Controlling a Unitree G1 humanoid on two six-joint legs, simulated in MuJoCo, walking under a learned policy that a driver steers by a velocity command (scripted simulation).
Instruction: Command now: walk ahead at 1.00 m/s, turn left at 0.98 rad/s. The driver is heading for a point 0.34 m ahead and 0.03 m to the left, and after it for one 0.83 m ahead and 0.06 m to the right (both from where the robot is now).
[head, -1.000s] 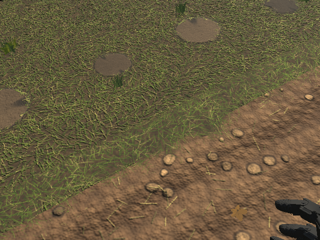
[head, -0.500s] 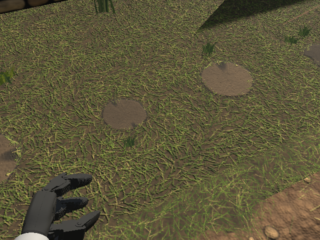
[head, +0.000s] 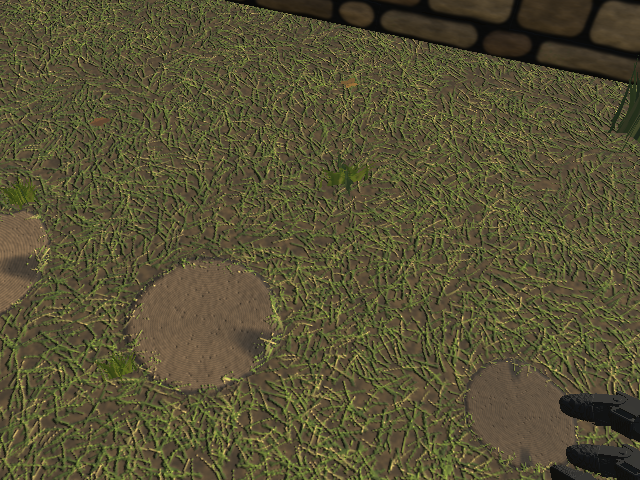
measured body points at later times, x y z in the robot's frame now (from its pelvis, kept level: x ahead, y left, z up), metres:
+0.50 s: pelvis +0.47 +0.02 +0.01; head +0.49 +0.03 +0.46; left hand +0.63 +0.32 -0.04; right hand +0.58 -0.26 -0.11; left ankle +0.22 +0.05 -0.69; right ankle +0.67 -0.04 -0.71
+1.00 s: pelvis +0.87 +0.10 +0.01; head +0.91 +0.10 +0.46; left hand +0.83 +0.36 -0.12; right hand +1.15 -0.08 -0.04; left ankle +1.01 +0.20 -0.70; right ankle +0.71 -0.04 -0.62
